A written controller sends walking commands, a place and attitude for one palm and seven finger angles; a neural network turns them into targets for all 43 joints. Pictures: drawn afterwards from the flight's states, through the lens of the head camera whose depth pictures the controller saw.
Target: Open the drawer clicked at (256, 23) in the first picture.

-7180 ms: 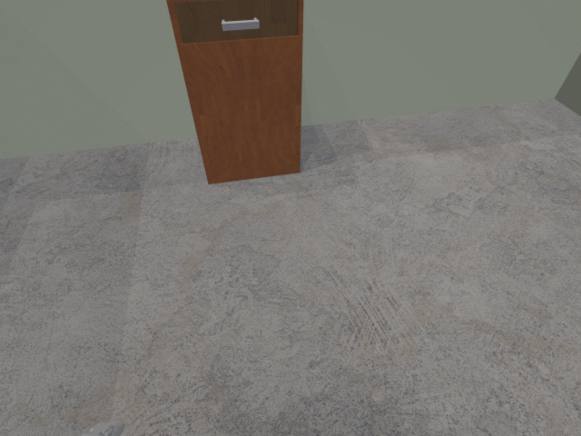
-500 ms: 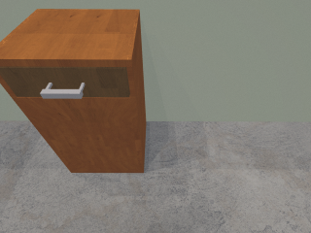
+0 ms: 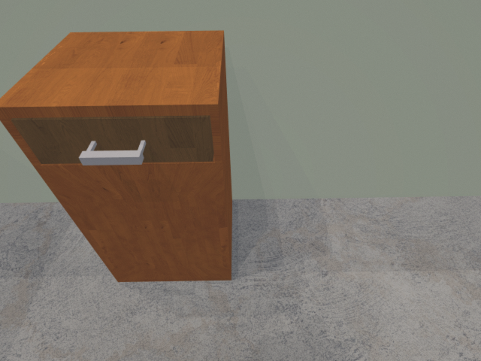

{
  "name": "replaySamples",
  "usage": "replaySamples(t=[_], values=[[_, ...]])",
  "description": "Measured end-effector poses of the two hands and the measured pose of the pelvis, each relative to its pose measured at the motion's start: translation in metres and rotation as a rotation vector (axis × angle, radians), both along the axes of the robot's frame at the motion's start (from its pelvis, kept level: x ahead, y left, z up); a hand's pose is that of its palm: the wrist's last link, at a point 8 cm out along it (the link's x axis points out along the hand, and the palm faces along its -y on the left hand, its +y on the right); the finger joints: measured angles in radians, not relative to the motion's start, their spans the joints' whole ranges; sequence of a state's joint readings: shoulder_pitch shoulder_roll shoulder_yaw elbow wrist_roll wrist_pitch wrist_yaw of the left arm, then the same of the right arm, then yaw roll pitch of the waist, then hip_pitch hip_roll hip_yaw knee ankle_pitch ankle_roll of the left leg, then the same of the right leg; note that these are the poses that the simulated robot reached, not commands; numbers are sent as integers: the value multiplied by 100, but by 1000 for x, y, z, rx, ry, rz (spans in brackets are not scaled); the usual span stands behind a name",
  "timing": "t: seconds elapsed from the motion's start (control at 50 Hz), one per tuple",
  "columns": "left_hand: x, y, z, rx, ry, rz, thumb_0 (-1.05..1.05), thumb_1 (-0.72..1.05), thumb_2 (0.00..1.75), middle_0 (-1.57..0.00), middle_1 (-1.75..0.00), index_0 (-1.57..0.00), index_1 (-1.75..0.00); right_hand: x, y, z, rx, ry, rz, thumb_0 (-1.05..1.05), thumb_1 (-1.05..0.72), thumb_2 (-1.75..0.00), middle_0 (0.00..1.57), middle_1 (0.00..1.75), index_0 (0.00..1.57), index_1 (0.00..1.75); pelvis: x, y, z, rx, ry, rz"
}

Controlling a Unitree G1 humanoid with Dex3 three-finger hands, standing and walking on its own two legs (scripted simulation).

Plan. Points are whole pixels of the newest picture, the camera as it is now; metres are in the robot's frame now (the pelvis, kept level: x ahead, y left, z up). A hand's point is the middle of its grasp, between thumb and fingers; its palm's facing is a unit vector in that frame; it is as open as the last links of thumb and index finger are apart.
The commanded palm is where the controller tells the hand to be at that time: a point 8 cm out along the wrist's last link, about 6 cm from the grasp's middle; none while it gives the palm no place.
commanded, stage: shuffle to correct the standing spot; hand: left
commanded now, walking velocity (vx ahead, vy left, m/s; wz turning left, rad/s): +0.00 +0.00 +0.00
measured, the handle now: (114, 151) +0.56 +0.34 +0.02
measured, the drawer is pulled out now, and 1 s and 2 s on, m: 0.00 0.00 0.00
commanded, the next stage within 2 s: come to a stop and stand still in 0.98 s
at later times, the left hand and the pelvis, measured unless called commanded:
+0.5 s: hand out of the picture +0.01 +0.21 -0.18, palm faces +0.10 -0.97 -0.21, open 7.3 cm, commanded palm none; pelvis +0.03 +0.03 -0.01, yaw +2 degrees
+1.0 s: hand out of the picture +0.07 +0.23 -0.15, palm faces +0.14 -0.95 -0.28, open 7.2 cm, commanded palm none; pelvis +0.06 +0.04 +0.01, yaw +4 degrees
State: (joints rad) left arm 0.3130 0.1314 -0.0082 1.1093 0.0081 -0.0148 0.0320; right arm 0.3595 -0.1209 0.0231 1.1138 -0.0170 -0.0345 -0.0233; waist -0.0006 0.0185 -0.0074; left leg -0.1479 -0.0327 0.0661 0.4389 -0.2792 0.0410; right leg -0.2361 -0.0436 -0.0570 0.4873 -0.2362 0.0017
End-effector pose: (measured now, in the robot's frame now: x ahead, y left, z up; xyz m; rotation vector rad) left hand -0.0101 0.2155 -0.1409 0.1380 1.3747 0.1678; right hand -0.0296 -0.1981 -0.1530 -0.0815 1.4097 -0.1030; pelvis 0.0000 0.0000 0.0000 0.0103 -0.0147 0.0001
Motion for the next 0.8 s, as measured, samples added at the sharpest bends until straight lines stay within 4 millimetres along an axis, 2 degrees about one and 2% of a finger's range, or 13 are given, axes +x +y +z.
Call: replaySamples(t=[0.22, 0.32, 0.42, 0.48, 0.56, 0.7, 0.74, 0.8], values=[[-11, -15, -10, -45, 48, 47, 1, 91, 90, -20, -30, -20, -30, 13, -16, -1, -41, 38, 27, 1, -91, -90, 20, 30, 20, 30, 8, 0, -5, -6, 5, 21], [-14, -1, -18, -36, 36, 106, 0, 91, 90, -20, -30, -20, -30, 33, -19, -1, -79, 36, 70, 1, -91, -90, 20, 30, 20, 30, 12, 9, -11, -14, 7, 58], [-10, 24, -21, -20, 69, 105, 1, 91, 90, -20, -30, -20, -30, 59, -10, 4, -101, -37, 71, 1, -91, -90, 20, 30, 20, 30, 20, 23, -12, 0, 10, 39], [8, 37, -13, 1, 60, 78, 1, 91, 90, -20, -30, -20, -30, 66, -1, 5, -91, -63, 58, 1, -91, -90, 20, 30, 20, 30, 26, 28, -8, -4, 12, 35], [44, 47, -1, 30, -9, 57, 1, 91, 90, -20, -30, -20, -30, 68, 12, 3, -54, -49, 61, 1, -91, -90, 20, 30, 20, 30, 33, 31, -4, -1, 19, 38], [109, 42, 11, 73, -145, 15, 1, 91, 90, -20, -30, -20, -30, 72, 19, -15, 17, 2, 53, 1, -91, -90, 20, 30, 20, 30, 50, 26, -9, 24, 26, 38], [119, 39, 10, 87, -186, 13, 0, 91, 90, -20, -30, -20, -30, 76, 15, -23, 29, 13, 50, 1, -91, -90, 20, 30, 20, 30, 55, 23, -15, 30, 24, 41], [117, 35, 15, 90, -201, 37, 0, 91, 90, -20, -30, -20, -30, 90, 7, -21, 18, 20, 69, 1, -91, -90, 20, 30, 20, 30, 58, 23, -11, 29, 15, 69]])
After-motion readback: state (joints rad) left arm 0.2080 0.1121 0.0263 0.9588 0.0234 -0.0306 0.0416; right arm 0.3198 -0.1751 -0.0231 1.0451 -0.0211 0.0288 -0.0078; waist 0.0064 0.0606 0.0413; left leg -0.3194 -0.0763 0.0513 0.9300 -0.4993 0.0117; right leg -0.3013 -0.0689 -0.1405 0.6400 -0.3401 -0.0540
